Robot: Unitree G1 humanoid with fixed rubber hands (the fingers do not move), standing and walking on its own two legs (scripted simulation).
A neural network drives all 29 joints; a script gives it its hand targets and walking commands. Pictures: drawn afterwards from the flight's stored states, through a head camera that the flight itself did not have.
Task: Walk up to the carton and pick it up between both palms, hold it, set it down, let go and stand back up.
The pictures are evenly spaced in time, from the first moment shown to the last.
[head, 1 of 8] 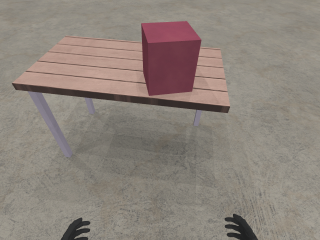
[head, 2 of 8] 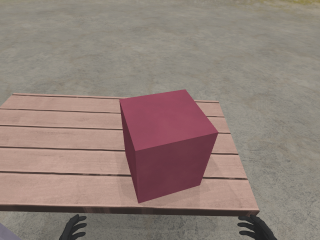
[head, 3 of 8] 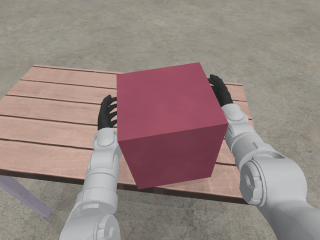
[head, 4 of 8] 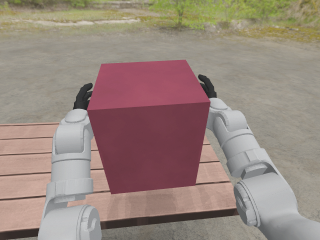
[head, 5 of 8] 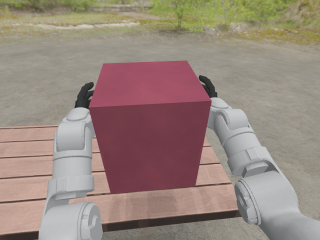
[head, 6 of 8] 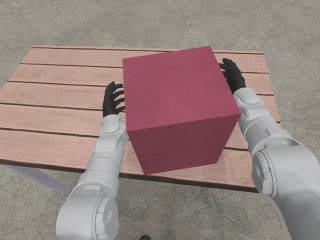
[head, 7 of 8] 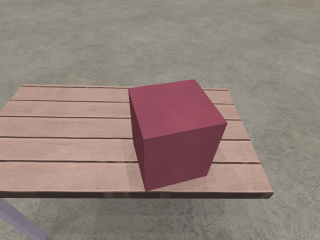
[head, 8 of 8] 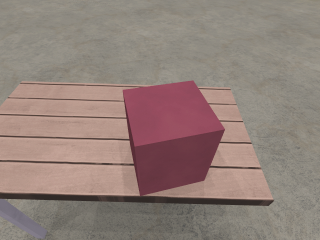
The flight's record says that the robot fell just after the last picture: no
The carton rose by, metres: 0.21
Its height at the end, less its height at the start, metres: +0.00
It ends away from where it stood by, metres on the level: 0.03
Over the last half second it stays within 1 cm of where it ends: yes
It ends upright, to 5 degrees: yes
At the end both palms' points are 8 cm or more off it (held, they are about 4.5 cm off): yes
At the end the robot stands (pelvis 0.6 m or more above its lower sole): yes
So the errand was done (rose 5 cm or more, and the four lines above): yes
